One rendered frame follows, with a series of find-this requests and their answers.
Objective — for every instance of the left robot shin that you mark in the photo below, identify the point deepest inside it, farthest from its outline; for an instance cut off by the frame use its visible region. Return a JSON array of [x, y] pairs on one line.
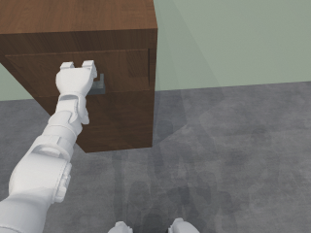
[[120, 223]]

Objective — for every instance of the cabinet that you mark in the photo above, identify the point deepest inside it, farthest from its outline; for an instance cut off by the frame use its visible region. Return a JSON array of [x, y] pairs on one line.
[[118, 120]]

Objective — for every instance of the drawer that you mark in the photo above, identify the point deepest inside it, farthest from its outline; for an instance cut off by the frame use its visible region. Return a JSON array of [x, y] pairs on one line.
[[123, 69]]

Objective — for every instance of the robot left hand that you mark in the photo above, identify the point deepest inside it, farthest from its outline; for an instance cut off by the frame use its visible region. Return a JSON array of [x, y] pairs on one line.
[[80, 80]]

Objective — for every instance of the left robot upper arm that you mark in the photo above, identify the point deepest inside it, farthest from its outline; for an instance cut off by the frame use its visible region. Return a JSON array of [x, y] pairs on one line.
[[40, 181]]

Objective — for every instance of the robot shin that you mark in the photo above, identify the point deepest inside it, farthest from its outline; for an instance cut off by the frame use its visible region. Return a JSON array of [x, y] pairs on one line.
[[177, 220], [120, 223]]

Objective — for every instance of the right robot shin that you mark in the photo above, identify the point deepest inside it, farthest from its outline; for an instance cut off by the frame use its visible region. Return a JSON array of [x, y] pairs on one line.
[[177, 220]]

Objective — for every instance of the robot left forearm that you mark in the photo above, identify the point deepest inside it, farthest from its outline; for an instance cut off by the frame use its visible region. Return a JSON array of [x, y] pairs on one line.
[[62, 131]]

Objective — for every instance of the handle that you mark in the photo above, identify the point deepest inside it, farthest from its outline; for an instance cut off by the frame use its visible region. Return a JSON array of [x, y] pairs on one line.
[[98, 87]]

